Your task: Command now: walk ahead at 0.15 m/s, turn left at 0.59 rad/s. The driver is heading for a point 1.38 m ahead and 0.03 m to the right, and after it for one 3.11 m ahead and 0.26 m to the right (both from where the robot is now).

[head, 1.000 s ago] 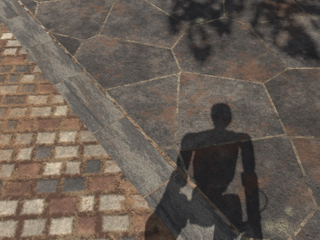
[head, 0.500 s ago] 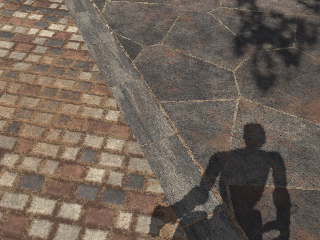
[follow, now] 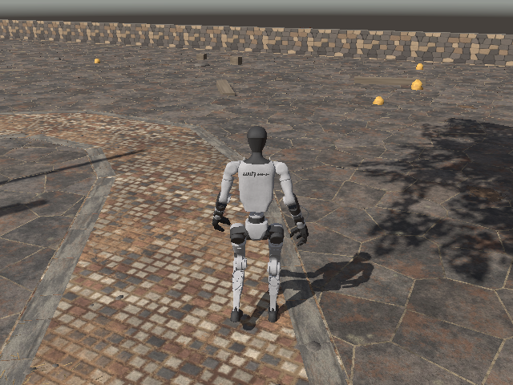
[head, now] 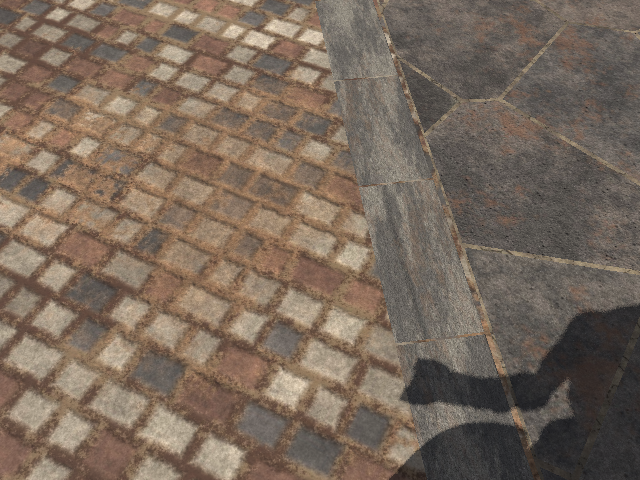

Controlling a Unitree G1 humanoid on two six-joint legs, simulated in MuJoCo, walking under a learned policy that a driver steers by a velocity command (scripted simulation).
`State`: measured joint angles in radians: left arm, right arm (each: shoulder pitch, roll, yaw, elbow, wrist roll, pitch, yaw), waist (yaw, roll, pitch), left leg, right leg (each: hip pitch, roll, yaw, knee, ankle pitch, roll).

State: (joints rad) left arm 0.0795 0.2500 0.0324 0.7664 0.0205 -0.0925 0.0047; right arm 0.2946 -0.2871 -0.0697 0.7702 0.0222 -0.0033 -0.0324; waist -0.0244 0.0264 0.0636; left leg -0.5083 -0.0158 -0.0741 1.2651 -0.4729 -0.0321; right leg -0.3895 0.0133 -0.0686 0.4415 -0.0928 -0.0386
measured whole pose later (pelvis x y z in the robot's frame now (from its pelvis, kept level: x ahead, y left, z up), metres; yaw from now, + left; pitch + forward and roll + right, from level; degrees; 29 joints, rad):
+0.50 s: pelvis +0.07 +0.05 +0.01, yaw +8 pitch +2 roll -1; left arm 0.14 0.29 0.05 0.86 0.00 0.01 0.02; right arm 0.15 -0.22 -0.03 0.66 -0.02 -0.01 -0.01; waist 0.01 -0.04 0.01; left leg -0.31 -0.02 0.00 0.47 -0.19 0.05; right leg -0.43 -0.05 -0.01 0.87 -0.43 0.06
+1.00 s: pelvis +0.09 +0.03 +0.00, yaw +8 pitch -1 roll +0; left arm 0.18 0.21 0.01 0.99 0.01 -0.02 0.02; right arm 0.22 -0.22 -0.06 0.87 -0.01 0.00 -0.03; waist 0.01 0.00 0.03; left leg -0.26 -0.01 0.00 0.53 -0.25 0.01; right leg -0.19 -0.01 -0.01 0.53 -0.31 0.00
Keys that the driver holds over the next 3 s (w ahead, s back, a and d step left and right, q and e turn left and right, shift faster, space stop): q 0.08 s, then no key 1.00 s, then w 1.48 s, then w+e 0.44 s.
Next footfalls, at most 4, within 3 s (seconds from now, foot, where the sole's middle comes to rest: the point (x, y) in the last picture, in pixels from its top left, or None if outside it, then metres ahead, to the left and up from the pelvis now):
0.28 left None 0.13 0.15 -0.77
0.60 right None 0.13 -0.09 -0.77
1.80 right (343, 421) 0.54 -0.02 -0.77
2.36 left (221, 306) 0.83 0.25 -0.77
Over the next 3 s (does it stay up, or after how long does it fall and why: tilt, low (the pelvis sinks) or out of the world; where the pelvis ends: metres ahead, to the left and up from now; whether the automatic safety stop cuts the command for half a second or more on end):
stays up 1.03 0.12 -0.01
